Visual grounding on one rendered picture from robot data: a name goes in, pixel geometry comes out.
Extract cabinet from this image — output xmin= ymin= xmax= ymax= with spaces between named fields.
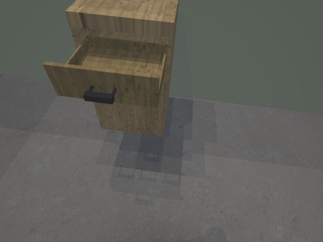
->
xmin=65 ymin=0 xmax=179 ymax=136

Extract handle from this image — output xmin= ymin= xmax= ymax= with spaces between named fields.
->
xmin=83 ymin=85 xmax=117 ymax=104

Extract drawer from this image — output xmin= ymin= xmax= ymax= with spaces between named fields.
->
xmin=42 ymin=35 xmax=168 ymax=108

